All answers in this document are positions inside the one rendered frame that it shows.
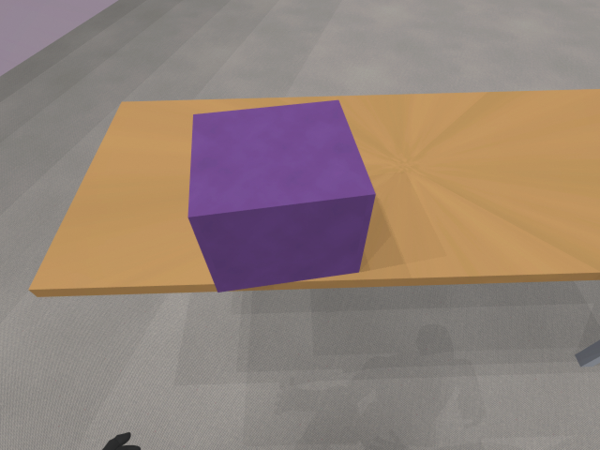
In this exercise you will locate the carton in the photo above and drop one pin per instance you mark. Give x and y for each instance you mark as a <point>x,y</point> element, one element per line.
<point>278,194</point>

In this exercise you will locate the table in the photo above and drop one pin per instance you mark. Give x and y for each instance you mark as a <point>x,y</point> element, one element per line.
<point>471,188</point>

